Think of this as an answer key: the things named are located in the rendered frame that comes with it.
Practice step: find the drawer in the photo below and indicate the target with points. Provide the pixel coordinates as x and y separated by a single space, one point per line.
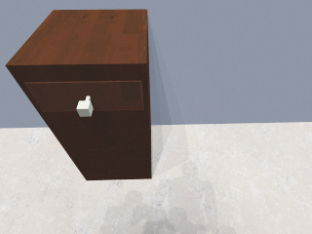
105 95

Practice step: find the handle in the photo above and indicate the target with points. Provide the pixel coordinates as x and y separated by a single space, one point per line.
85 107

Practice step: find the cabinet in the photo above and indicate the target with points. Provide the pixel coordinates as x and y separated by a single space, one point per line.
93 45

